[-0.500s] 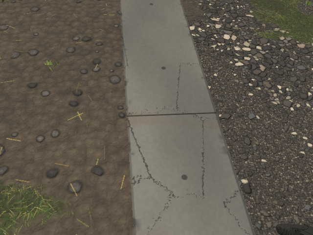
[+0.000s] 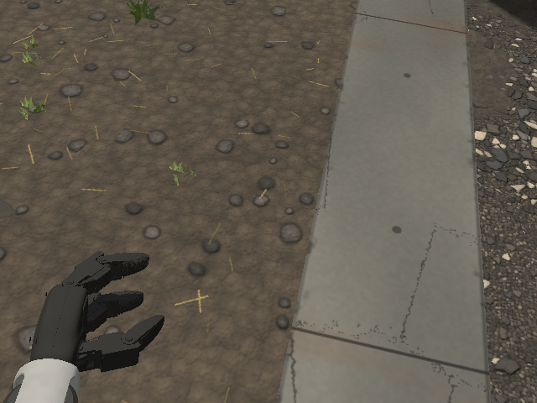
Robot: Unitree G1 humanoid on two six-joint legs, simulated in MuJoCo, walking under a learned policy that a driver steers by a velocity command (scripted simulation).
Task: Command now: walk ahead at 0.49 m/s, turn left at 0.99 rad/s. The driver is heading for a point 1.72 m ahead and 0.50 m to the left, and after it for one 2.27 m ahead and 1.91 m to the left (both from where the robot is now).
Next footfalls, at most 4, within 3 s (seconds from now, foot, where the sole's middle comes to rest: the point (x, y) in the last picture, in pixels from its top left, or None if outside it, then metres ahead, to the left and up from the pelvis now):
0.42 left None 0.22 0.13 -0.74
0.84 right None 0.32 -0.09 -0.74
1.24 left None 0.23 0.21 -0.74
1.70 right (116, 309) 0.72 0.28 -0.74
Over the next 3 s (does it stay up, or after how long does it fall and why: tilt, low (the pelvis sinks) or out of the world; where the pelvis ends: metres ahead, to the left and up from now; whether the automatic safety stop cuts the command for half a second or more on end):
stays up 1.66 0.39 0.01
